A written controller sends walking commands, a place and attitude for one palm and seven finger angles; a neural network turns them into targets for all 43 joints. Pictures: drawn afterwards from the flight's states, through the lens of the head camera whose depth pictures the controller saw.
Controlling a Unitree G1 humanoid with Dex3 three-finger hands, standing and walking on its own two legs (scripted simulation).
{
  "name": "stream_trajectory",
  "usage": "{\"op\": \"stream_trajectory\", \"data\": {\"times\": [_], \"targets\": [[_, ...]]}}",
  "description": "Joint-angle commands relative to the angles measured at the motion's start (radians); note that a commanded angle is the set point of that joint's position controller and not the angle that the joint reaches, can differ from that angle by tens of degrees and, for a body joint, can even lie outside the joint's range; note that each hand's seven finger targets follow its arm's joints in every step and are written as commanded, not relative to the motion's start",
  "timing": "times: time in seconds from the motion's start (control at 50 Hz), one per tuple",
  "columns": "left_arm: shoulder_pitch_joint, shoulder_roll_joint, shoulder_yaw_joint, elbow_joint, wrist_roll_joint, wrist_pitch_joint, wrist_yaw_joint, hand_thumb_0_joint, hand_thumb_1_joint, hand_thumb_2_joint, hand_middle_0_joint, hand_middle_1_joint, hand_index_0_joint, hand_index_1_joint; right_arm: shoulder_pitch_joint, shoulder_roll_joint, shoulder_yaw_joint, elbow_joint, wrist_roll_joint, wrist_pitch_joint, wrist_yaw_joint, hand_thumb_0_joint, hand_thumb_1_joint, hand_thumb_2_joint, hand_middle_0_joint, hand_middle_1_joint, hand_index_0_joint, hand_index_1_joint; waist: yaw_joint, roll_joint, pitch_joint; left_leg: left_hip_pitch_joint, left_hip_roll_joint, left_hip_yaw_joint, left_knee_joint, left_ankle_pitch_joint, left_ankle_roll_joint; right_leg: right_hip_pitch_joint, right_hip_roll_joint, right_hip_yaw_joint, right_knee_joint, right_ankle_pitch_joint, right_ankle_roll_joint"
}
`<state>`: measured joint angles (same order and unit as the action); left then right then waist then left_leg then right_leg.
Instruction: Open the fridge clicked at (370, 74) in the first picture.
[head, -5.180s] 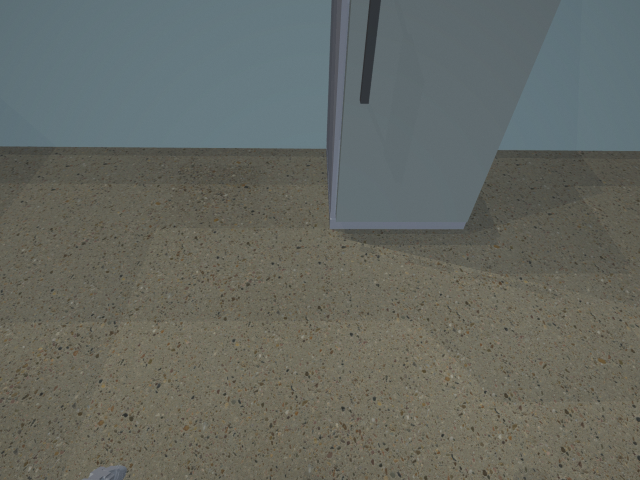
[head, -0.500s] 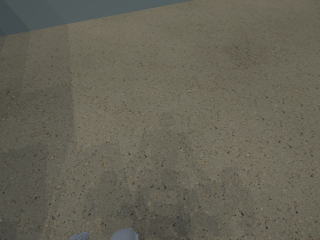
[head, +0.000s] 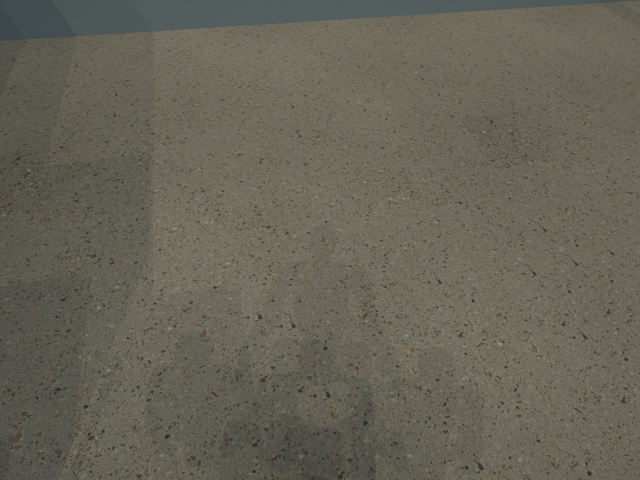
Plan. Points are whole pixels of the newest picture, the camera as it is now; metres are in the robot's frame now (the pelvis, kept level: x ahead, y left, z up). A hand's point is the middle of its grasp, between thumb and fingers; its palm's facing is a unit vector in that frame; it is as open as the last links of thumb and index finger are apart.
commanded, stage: turn to face it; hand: left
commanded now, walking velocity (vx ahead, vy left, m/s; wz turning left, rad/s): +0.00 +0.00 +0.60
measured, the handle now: out of the picture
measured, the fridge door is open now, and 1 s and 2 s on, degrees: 0 0 0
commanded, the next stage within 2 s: none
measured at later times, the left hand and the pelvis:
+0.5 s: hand out of the picture -0.01 +0.17 -0.17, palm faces +0.34 -0.91 -0.24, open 7.4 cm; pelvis -0.01 -0.04 -0.01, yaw +21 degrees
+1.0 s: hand out of the picture -0.03 +0.20 -0.15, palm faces +0.59 -0.75 -0.29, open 7.4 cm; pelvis +0.00 -0.04 -0.01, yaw +37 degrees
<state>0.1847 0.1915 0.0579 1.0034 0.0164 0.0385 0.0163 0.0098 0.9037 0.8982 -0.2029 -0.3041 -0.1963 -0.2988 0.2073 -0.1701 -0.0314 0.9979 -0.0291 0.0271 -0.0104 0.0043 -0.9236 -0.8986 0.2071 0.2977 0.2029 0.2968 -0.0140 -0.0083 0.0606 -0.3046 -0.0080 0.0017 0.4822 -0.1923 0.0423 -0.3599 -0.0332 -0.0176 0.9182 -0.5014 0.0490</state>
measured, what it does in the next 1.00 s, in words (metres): steps on the spot, turning left: right foot, then left foot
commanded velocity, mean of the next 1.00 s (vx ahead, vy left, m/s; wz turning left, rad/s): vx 0.00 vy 0.00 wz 0.60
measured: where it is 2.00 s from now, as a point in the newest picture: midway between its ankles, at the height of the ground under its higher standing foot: outside the picture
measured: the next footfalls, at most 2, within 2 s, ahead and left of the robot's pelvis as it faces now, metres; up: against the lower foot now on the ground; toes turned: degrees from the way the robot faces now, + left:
right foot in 0.20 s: +0.04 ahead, -0.16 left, +0.00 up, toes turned +6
left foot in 0.56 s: -0.02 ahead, +0.10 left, +0.00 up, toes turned +30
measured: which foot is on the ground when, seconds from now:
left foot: down 0.00-0.18, up 0.20-0.54, down 0.56-0.98, up 1.00-1.00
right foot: up 0.00-0.18, down 0.20-0.56, up 0.58-0.96, down 0.98-1.00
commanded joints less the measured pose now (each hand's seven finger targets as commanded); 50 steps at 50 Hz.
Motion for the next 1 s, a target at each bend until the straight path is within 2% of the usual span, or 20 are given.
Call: {"op": "stream_trajectory", "data": {"times": [0.0, 0.12, 0.14, 0.16, 0.18, 0.22, 0.28, 0.44, 0.5, 0.52, 0.54, 0.56, 0.58, 0.66, 0.82, 0.9, 0.92, 0.94, 0.96, 0.98], "targets": [[-0.016, 0.067, 0.024, -0.110, -0.007, -0.021, 0.006, 0.000, 0.900, 0.900, -0.200, -0.300, -0.200, -0.300, 0.048, -0.231, -0.072, -0.072, 0.001, -0.014, -0.005, 0.000, -0.900, -0.900, 0.200, 0.300, 0.200, 0.300, -0.020, 0.146, -0.140, 0.151, 0.244, -0.321, -0.148, 0.278, 0.139, -0.059, -0.001, 0.013, -0.058, 0.023, 0.007], [0.082, 0.099, 0.034, -0.121, -0.013, -0.027, 0.013, 0.000, 0.900, 0.900, -0.200, -0.300, -0.200, -0.300, -0.014, -0.238, -0.093, -0.127, 0.006, 0.004, 0.009, 0.000, -0.900, -0.900, 0.200, 0.300, 0.200, 0.300, 0.034, 0.155, -0.151, -0.036, 0.149, -0.339, -0.081, 0.140, 0.067, 0.216, 0.030, -0.015, -0.436, 0.219, -0.002], [0.118, 0.142, 0.045, -0.120, -0.006, -0.033, 0.018, 0.000, 0.900, 0.900, -0.200, -0.300, -0.200, -0.300, -0.024, -0.208, -0.093, -0.140, 0.013, 0.006, 0.014, 0.000, -0.900, -0.900, 0.200, 0.300, 0.200, 0.300, 0.053, 0.082, -0.153, -0.146, 0.097, -0.298, -0.007, 0.015, 0.018, 0.333, -0.047, 0.048, -0.560, 0.236, -0.024], [0.121, 0.238, 0.062, -0.131, 0.011, -0.040, 0.026, 0.000, 0.900, 0.900, -0.200, -0.300, -0.200, -0.300, -0.017, -0.143, -0.083, -0.162, 0.018, 0.007, 0.019, 0.000, -0.900, -0.900, 0.200, 0.300, 0.200, 0.300, 0.061, -0.186, -0.134, -0.329, -0.028, -0.123, 0.213, -0.206, -0.058, 0.402, -0.299, 0.306, -0.679, 0.128, -0.108], [0.071, 0.280, 0.057, -0.162, 0.010, -0.033, 0.023, 0.000, 0.900, 0.900, -0.200, -0.300, -0.200, -0.300, -0.033, -0.147, -0.085, -0.184, 0.007, 0.006, 0.019, 0.000, -0.900, -0.900, 0.200, 0.300, 0.200, 0.300, 0.057, -0.256, -0.092, -0.345, -0.045, -0.044, 0.441, -0.366, -0.079, 0.260, -0.460, 0.391, -0.712, 0.152, -0.192], [-0.015, 0.221, 0.053, -0.177, 0.007, -0.039, 0.027, 0.000, 0.900, 0.900, -0.200, -0.300, -0.200, -0.300, -0.055, -0.165, -0.090, -0.165, 0.002, 0.026, 0.027, 0.000, -0.900, -0.900, 0.200, 0.300, 0.200, 0.300, 0.019, -0.195, -0.016, -0.314, 0.023, -0.057, 0.671, -0.305, -0.077, 0.114, -0.384, 0.286, -0.680, 0.231, -0.195], [-0.058, 0.177, 0.027, -0.191, 0.012, -0.045, 0.022, 0.000, 0.900, 0.900, -0.200, -0.300, -0.200, -0.300, -0.003, -0.149, -0.079, -0.137, 0.005, 0.032, 0.040, 0.000, -0.900, -0.900, 0.200, 0.300, 0.200, 0.300, -0.018, -0.167, 0.013, -0.277, 0.045, 0.007, 0.709, -0.208, -0.106, 0.110, -0.288, 0.052, -0.601, 0.442, -0.156], [0.080, 0.255, 0.044, -0.157, 0.017, -0.037, 0.018, 0.000, 0.900, 0.900, -0.200, -0.300, -0.200, -0.300, -0.135, -0.140, -0.051, -0.188, 0.017, 0.016, 0.045, 0.000, -0.900, -0.900, 0.200, 0.300, 0.200, 0.300, 0.063, -0.221, -0.078, -0.147, 0.037, 0.111, 0.299, -0.258, -0.107, 0.298, -0.330, -0.036, -0.475, 0.762, -0.165], [0.070, 0.257, 0.049, -0.153, 0.006, -0.030, 0.011, 0.000, 0.900, 0.900, -0.200, -0.300, -0.200, -0.300, -0.062, -0.177, -0.057, -0.180, 0.015, 0.003, 0.042, 0.000, -0.900, -0.900, 0.200, 0.300, 0.200, 0.300, 0.020, -0.173, -0.133, 0.046, 0.021, 0.133, 0.014, -0.069, -0.084, 0.264, -0.300, -0.116, -0.319, 0.763, -0.088], [0.069, 0.237, 0.049, -0.168, -0.002, -0.026, 0.007, 0.000, 0.900, 0.900, -0.200, -0.300, -0.200, -0.300, 0.015, -0.246, -0.075, -0.165, 0.010, -0.008, 0.040, 0.000, -0.900, -0.900, 0.200, 0.300, 0.200, 0.300, -0.027, -0.031, -0.193, 0.264, 0.105, 0.037, -0.070, 0.155, -0.044, 0.101, -0.269, -0.151, -0.142, 0.626, -0.034], [0.056, 0.163, 0.031, -0.215, -0.009, -0.025, -0.003, 0.000, 0.900, 0.900, -0.200, -0.300, -0.200, -0.300, 0.086, -0.369, -0.106, -0.159, 0.006, -0.016, 0.034, 0.000, -0.900, -0.900, 0.200, 0.300, 0.200, 0.300, -0.065, 0.313, -0.217, 0.443, 0.398, -0.339, -0.070, 0.613, 0.103, -0.222, -0.119, -0.172, 0.099, -0.026, 0.052], [-0.004, 0.157, 0.022, -0.239, 0.003, -0.015, 0.004, 0.000, 0.900, 0.900, -0.200, -0.300, -0.200, -0.300, 0.143, -0.386, -0.109, -0.131, 0.018, -0.009, 0.028, 0.000, -0.900, -0.900, 0.200, 0.300, 0.200, 0.300, -0.085, 0.257, -0.221, 0.407, 0.466, -0.340, -0.065, 0.735, 0.180, -0.268, -0.108, -0.066, 0.215, -0.171, 0.044], [-0.041, 0.146, 0.024, -0.231, 0.000, -0.010, 0.012, 0.000, 0.900, 0.900, -0.200, -0.300, -0.200, -0.300, 0.138, -0.359, -0.103, -0.122, 0.016, -0.016, 0.012, 0.000, -0.900, -0.900, 0.200, 0.300, 0.200, 0.300, -0.089, 0.292, -0.221, 0.370, 0.417, -0.334, -0.061, 0.683, 0.179, -0.279, -0.108, -0.010, 0.267, -0.126, 0.044], [-0.008, 0.153, 0.036, -0.181, -0.001, -0.007, -0.006, 0.000, 0.900, 0.900, -0.200, -0.300, -0.200, -0.300, -0.050, -0.266, -0.072, -0.176, 0.007, -0.019, 0.005, 0.000, -0.900, -0.900, 0.200, 0.300, 0.200, 0.300, -0.006, 0.171, -0.087, 0.147, 0.253, -0.181, -0.112, 0.407, 0.103, -0.192, -0.092, 0.005, 0.237, 0.076, 0.048], [-0.028, 0.130, 0.028, -0.213, -0.006, -0.011, -0.001, 0.000, 0.900, 0.900, -0.200, -0.300, -0.200, -0.300, -0.033, -0.276, -0.089, -0.172, 0.004, -0.007, 0.011, 0.000, -0.900, -0.900, 0.200, 0.300, 0.200, 0.300, -0.020, 0.158, -0.109, 0.145, 0.231, -0.286, -0.106, 0.306, 0.129, -0.087, -0.028, 0.000, -0.066, 0.066, 0.044], [0.047, 0.141, 0.028, -0.207, -0.011, -0.025, 0.005, 0.000, 0.900, 0.900, -0.200, -0.300, -0.200, -0.300, -0.070, -0.272, -0.096, -0.182, 0.007, 0.002, 0.015, 0.000, -0.900, -0.900, 0.200, 0.300, 0.200, 0.300, 0.019, 0.163, -0.109, 0.030, 0.184, -0.325, -0.036, 0.312, 0.095, 0.116, 0.016, -0.023, -0.318, 0.174, 0.028], [0.085, 0.154, 0.033, -0.201, -0.011, -0.032, 0.008, 0.000, 0.900, 0.900, -0.200, -0.300, -0.200, -0.300, -0.079, -0.259, -0.094, -0.189, 0.011, 0.002, 0.017, 0.000, -0.900, -0.900, 0.200, 0.300, 0.200, 0.300, 0.043, 0.124, -0.121, -0.037, 0.154, -0.319, 0.012, 0.250, 0.065, 0.220, -0.001, -0.019, -0.450, 0.260, 0.022], [0.116, 0.211, 0.044, -0.201, -0.001, -0.043, 0.015, 0.000, 0.900, 0.900, -0.200, -0.300, -0.200, -0.300, -0.065, -0.210, -0.088, -0.197, 0.020, 0.001, 0.021, 0.000, -0.900, -0.900, 0.200, 0.300, 0.200, 0.300, 0.059, -0.024, -0.140, -0.165, 0.076, -0.253, 0.146, 0.074, 0.004, 0.349, -0.139, 0.113, -0.588, 0.270, -0.014], [0.118, 0.301, 0.060, -0.207, 0.015, -0.049, 0.021, 0.000, 0.900, 0.900, -0.200, -0.300, -0.200, -0.300, -0.054, -0.145, -0.074, -0.225, 0.022, -0.002, 0.025, 0.000, -0.900, -0.900, 0.200, 0.300, 0.200, 0.300, 0.061, -0.304, -0.133, -0.323, -0.076, -0.046, 0.384, -0.336, -0.081, 0.394, -0.417, 0.378, -0.646, 0.385, -0.135], [0.106, 0.297, 0.055, -0.218, 0.006, -0.044, 0.022, 0.000, 0.900, 0.900, -0.200, -0.300, -0.200, -0.300, -0.068, -0.191, -0.086, -0.222, 0.009, 0.007, 0.023, 0.000, -0.900, -0.900, 0.200, 0.300, 0.200, 0.300, 0.063, -0.237, -0.128, -0.299, -0.029, -0.084, 0.579, -0.404, -0.074, 0.279, -0.471, 0.358, -0.644, 0.398, -0.202]]}}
